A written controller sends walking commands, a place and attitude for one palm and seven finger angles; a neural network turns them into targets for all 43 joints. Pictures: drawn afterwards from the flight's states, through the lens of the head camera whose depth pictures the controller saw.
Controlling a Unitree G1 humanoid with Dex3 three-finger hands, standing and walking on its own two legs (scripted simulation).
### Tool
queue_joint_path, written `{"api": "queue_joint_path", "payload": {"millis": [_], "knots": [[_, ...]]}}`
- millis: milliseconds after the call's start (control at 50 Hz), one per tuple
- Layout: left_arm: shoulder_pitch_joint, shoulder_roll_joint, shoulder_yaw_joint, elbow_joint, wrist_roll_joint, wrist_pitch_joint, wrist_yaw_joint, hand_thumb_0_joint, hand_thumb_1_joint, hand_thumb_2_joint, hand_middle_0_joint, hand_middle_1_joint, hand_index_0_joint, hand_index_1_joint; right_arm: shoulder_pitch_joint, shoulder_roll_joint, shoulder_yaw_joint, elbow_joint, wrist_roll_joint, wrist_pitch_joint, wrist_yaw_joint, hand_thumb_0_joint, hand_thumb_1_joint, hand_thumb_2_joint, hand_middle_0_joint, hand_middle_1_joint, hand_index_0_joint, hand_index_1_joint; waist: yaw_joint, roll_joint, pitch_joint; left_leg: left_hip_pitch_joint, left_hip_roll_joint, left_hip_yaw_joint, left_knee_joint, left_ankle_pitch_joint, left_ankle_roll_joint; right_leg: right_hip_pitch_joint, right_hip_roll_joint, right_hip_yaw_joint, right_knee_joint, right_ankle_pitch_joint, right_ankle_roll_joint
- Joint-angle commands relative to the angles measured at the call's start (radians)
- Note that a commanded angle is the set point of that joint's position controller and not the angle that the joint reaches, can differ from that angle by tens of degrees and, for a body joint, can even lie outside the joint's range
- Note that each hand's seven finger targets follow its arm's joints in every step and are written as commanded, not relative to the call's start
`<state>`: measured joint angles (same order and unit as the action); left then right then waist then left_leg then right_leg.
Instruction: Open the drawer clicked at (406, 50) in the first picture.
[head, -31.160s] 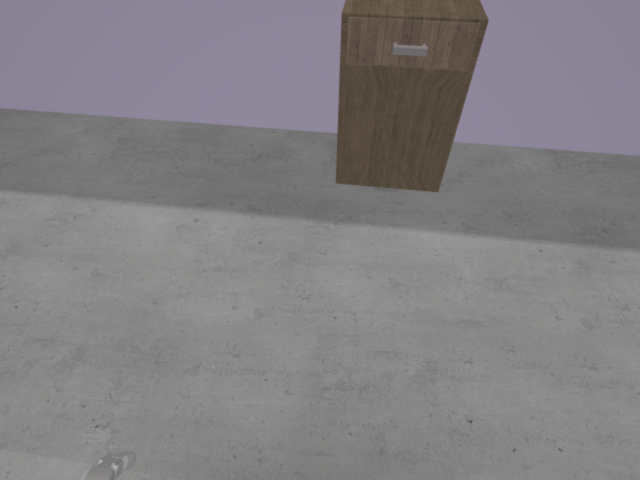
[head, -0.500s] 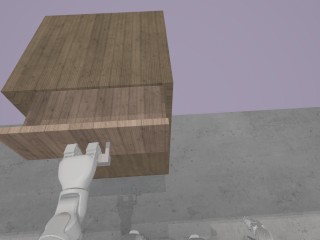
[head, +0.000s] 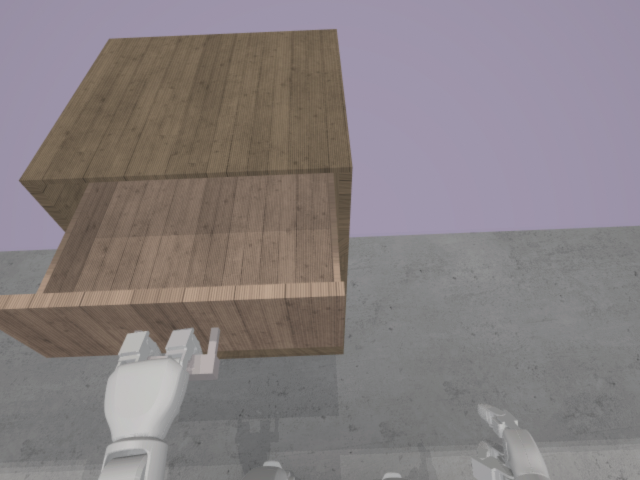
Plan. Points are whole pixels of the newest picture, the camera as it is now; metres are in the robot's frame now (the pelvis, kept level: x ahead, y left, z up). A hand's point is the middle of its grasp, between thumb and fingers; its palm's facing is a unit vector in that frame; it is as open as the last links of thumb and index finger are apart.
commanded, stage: pull the drawer open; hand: left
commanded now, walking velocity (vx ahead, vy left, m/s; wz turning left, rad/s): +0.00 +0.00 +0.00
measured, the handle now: (173, 352) +0.28 +0.22 -0.02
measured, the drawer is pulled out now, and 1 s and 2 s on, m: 0.21 0.30 0.30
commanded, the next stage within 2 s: open the thumb to release the handle in 1.00 s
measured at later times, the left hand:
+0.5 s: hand (158, 448) +0.17 +0.21 -0.04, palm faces -0.04 -0.08 -1.00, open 5.9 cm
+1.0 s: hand out of the picture +0.14 +0.21 -0.04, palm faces -0.08 -0.10 -0.99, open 6.1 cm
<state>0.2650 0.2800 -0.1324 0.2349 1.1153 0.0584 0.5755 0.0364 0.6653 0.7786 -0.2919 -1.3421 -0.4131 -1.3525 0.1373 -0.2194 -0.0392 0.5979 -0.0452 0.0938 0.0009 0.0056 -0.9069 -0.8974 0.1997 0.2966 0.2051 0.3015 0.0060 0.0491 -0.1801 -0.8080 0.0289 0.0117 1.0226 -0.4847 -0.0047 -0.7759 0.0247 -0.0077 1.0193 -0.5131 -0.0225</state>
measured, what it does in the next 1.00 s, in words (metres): stands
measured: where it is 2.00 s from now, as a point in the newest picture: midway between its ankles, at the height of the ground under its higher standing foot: outside the picture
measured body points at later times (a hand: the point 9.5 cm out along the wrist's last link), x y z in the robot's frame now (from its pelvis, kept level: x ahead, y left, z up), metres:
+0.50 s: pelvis -0.01 -0.01 -0.01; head +0.04 -0.03 +0.44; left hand +0.17 +0.21 +0.01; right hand +0.19 -0.24 -0.11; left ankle +0.00 +0.12 -0.67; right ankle -0.01 -0.11 -0.67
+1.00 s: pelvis -0.01 -0.02 -0.02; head +0.04 -0.05 +0.42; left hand +0.14 +0.21 +0.01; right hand +0.20 -0.23 -0.12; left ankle +0.00 +0.12 -0.67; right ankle -0.01 -0.11 -0.67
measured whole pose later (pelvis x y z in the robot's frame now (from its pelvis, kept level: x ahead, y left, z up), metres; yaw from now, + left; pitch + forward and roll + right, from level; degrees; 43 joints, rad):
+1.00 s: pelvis -0.01 -0.02 -0.02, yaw +0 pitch +17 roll +1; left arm 0.61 0.32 -0.05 -0.03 1.09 -0.10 0.56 0.05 0.67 0.72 -0.28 -1.33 -0.40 -1.33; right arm 0.11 -0.21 -0.02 0.51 -0.07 0.09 0.02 0.01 -0.91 -0.90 0.20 0.30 0.21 0.30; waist 0.04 0.04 -0.20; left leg -0.90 0.04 0.01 1.13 -0.51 -0.03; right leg -0.89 0.03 -0.01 1.16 -0.56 -0.05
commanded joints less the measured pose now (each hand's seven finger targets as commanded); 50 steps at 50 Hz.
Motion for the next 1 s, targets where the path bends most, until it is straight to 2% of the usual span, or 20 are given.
{"api": "queue_joint_path", "payload": {"millis": [0, 20, 40, 60, 120, 200, 220, 260, 300, 440, 480, 540, 560, 620, 640, 700, 780, 900, 940, 980], "knots": [[-0.016, 0.116, 0.1, -0.238, -0.008, -0.004, 0.061, 0.0, 0.9, 0.9, -0.4, -1.35, -0.4, -1.35, -0.087, -0.112, -0.036, -0.149, -0.008, -0.047, -0.001, 0.0, -0.9, -0.9, 0.2, 0.3, 0.2, 0.3, 0.02, -0.022, -0.223, 0.214, -0.049, 0.003, -0.09, 0.286, 0.028, 0.071, 0.019, -0.02, -0.133, 0.389, -0.028], [0.006, 0.138, 0.127, -0.252, -0.008, -0.005, 0.065, 0.0, 0.9, 0.9, -0.4, -1.35, -0.4, -1.35, -0.084, -0.113, -0.036, -0.154, -0.009, -0.046, -0.003, 0.0, -0.9, -0.9, 0.2, 0.3, 0.2, 0.3, 0.029, -0.025, -0.23, 0.212, -0.052, 0.003, -0.088, 0.296, 0.026, 0.083, 0.021, -0.016, -0.128, 0.402, -0.031], [0.036, 0.122, 0.114, -0.242, -0.007, -0.002, 0.067, 0.0, 0.9, 0.9, -0.4, -1.35, -0.4, -1.35, -0.093, -0.109, -0.033, -0.156, -0.008, -0.046, -0.001, 0.0, -0.9, -0.9, 0.2, 0.3, 0.2, 0.3, 0.029, -0.023, -0.227, 0.212, -0.052, 0.005, -0.086, 0.285, 0.026, 0.074, 0.019, -0.015, -0.128, 0.389, -0.029], [0.019, 0.129, 0.118, -0.245, -0.009, -0.003, 0.067, 0.0, 0.9, 0.9, -0.4, -1.35, -0.4, -1.35, -0.092, -0.111, -0.034, -0.153, -0.008, -0.045, -0.003, 0.0, -0.9, -0.9, 0.2, 0.3, 0.2, 0.3, 0.021, -0.043, -0.211, 0.202, -0.051, 0.004, -0.08, 0.272, 0.028, 0.066, 0.019, -0.013, -0.13, 0.388, -0.027], [0.081, 0.163, 0.164, -0.27, -0.018, -0.009, 0.069, 0.0, 0.9, 0.9, -0.4, -1.35, -0.4, -1.35, -0.1, -0.109, -0.03, -0.162, -0.009, -0.046, -0.008, 0.0, -0.9, -0.9, 0.2, 0.3, 0.2, 0.3, 0.042, -0.032, -0.236, 0.19, -0.057, 0.007, -0.078, 0.274, 0.026, 0.095, 0.018, -0.005, -0.124, 0.406, -0.03], [0.127, 0.154, 0.156, -0.275, -0.022, -0.014, 0.065, 0.0, 0.9, 0.9, -0.4, -1.35, -0.4, -1.35, -0.116, -0.104, -0.025, -0.172, -0.007, -0.046, -0.008, 0.0, -0.9, -0.9, 0.2, 0.3, 0.2, 0.3, 0.041, -0.046, -0.198, 0.157, -0.06, 0.01, -0.068, 0.234, 0.028, 0.085, 0.012, 0.007, -0.129, 0.389, -0.024], [0.133, 0.175, 0.182, -0.285, -0.023, -0.016, 0.066, 0.0, 0.9, 0.9, -0.4, -1.35, -0.4, -1.35, -0.114, -0.107, -0.024, -0.173, -0.007, -0.044, -0.01, 0.0, -0.9, -0.9, 0.2, 0.3, 0.2, 0.3, 0.046, -0.04, -0.204, 0.163, -0.059, 0.007, -0.073, 0.249, 0.026, 0.089, 0.014, 0.008, -0.126, 0.401, -0.029], [0.186, 0.16, 0.169, -0.298, -0.019, -0.022, 0.068, 0.0, 0.9, 0.9, -0.4, -1.35, -0.4, -1.35, -0.117, -0.102, -0.024, -0.183, -0.009, -0.046, -0.006, 0.0, -0.9, -0.9, 0.2, 0.3, 0.2, 0.3, 0.054, -0.013, -0.212, 0.171, -0.06, 0.011, -0.065, 0.257, 0.025, 0.08, 0.015, 0.007, -0.114, 0.4, -0.03], [0.189, 0.155, 0.161, -0.3, -0.025, -0.024, 0.063, 0.0, 0.9, 0.9, -0.4, -1.35, -0.4, -1.35, -0.118, -0.102, -0.022, -0.184, -0.009, -0.045, -0.004, 0.0, -0.9, -0.9, 0.2, 0.3, 0.2, 0.3, 0.046, -0.041, -0.194, 0.155, -0.059, 0.011, -0.063, 0.234, 0.027, 0.075, 0.012, 0.007, -0.122, 0.38, -0.026], [0.287, 0.17, 0.186, -0.328, -0.029, -0.051, 0.061, 0.0, 0.9, 0.9, -0.4, -1.35, -0.4, -1.35, -0.125, -0.1, -0.019, -0.201, -0.013, -0.05, 0.002, 0.0, -0.9, -0.9, 0.2, 0.3, 0.2, 0.3, 0.06, -0.038, -0.193, 0.139, -0.059, 0.009, -0.05, 0.219, 0.027, 0.051, 0.013, 0.013, -0.107, 0.354, -0.029], [0.271, 0.165, 0.173, -0.355, -0.03, -0.058, 0.058, 0.0, 0.9, 0.9, -0.4, -1.35, -0.4, -1.35, -0.127, -0.102, -0.02, -0.207, -0.016, -0.049, 0.004, 0.0, -0.9, -0.9, 0.2, 0.3, 0.2, 0.3, 0.053, -0.048, -0.19, 0.124, -0.058, 0.008, -0.041, 0.2, 0.03, 0.039, 0.008, 0.02, -0.111, 0.338, -0.027], [0.337, 0.184, 0.206, -0.349, -0.033, -0.068, 0.059, 0.0, 0.9, 0.9, -0.4, -1.35, -0.4, -1.35, -0.124, -0.099, -0.017, -0.214, -0.015, -0.051, 0.003, 0.0, -0.9, -0.9, 0.2, 0.3, 0.2, 0.3, 0.066, -0.046, -0.19, 0.112, -0.061, 0.009, -0.04, 0.193, 0.028, 0.047, 0.009, 0.023, -0.105, 0.329, -0.028], [0.337, 0.165, 0.183, -0.352, -0.034, -0.068, 0.056, 0.0, 0.9, 0.9, -0.4, -1.35, -0.4, -1.35, -0.124, -0.099, -0.019, -0.218, -0.014, -0.052, 0.003, 0.0, -0.9, -0.9, 0.2, 0.3, 0.2, 0.3, 0.059, -0.042, -0.167, 0.1, -0.06, 0.009, -0.037, 0.181, 0.03, 0.039, 0.006, 0.02, -0.108, 0.322, -0.027], [0.377, 0.198, 0.223, -0.38, -0.037, -0.082, 0.058, 0.0, 0.9, 0.9, -0.4, -1.35, -0.4, -1.35, -0.126, -0.098, -0.018, -0.225, -0.016, -0.052, 0.004, 0.0, -0.9, -0.9, 0.2, 0.3, 0.2, 0.3, 0.073, -0.026, -0.194, 0.103, -0.062, 0.007, -0.036, 0.195, 0.03, 0.053, 0.008, 0.03, -0.101, 0.337, -0.033], [0.39, 0.184, 0.203, -0.387, -0.039, -0.085, 0.055, 0.0, 0.9, 0.9, -0.4, -1.35, -0.4, -1.35, -0.127, -0.096, -0.016, -0.225, -0.02, -0.054, 0.008, 0.0, -0.9, -0.9, 0.2, 0.3, 0.2, 0.3, 0.071, -0.03, -0.206, 0.114, -0.063, 0.01, -0.025, 0.2, 0.029, 0.034, 0.005, 0.039, -0.096, 0.339, -0.032], [0.421, 0.164, 0.182, -0.4, -0.037, -0.096, 0.049, 0.0, 0.9, 0.9, -0.4, -1.35, -0.4, -1.35, -0.123, -0.093, -0.018, -0.235, -0.02, -0.053, 0.013, 0.0, -0.9, -0.9, 0.2, 0.3, 0.2, 0.3, 0.067, -0.016, -0.172, 0.103, -0.061, 0.008, -0.023, 0.191, 0.03, 0.018, 0.008, 0.021, -0.093, 0.319, -0.033], [0.461, 0.183, 0.209, -0.411, -0.047, -0.115, 0.041, 0.0, 0.9, 0.9, -0.4, -1.35, -0.4, -1.35, -0.129, -0.089, -0.018, -0.24, -0.023, -0.054, 0.014, 0.0, -0.9, -0.9, 0.2, 0.3, 0.2, 0.3, 0.073, -0.072, -0.176, 0.075, -0.063, 0.006, -0.009, 0.172, 0.032, 0.017, 0.004, 0.047, -0.097, 0.31, -0.03], [0.533, 0.18, 0.22, -0.415, -0.051, -0.144, 0.032, 0.0, 0.9, 0.9, -0.4, -1.35, -0.4, -1.35, -0.131, -0.081, -0.018, -0.249, -0.023, -0.055, 0.017, 0.0, -0.9, -0.9, 0.2, 0.3, 0.2, 0.3, 0.084, -0.042, -0.152, 0.054, -0.066, 0.008, 0.0, 0.161, 0.034, 0.015, 0.0, 0.05, -0.096, 0.303, -0.034], [0.581, 0.196, 0.25, -0.418, -0.056, -0.153, 0.03, 0.0, 0.9, 0.9, -0.4, -1.35, -0.4, -1.35, -0.133, -0.075, -0.018, -0.253, -0.024, -0.052, 0.021, 0.0, -0.9, -0.9, 0.2, 0.3, 0.2, 0.3, 0.101, -0.059, -0.186, 0.06, -0.067, 0.01, 0.0, 0.179, 0.03, 0.028, 0.003, 0.062, -0.087, 0.321, -0.036], [0.597, 0.189, 0.233, -0.454, -0.051, -0.16, 0.03, 0.0, 0.9, 0.9, -0.4, -1.35, -0.4, -1.35, -0.136, -0.076, -0.019, -0.26, -0.026, -0.05, 0.027, 0.0, -0.9, -0.9, 0.2, 0.3, 0.2, 0.3, 0.101, -0.029, -0.204, 0.072, -0.067, 0.009, 0.006, 0.205, 0.03, 0.021, 0.007, 0.065, -0.075, 0.355, -0.041]]}}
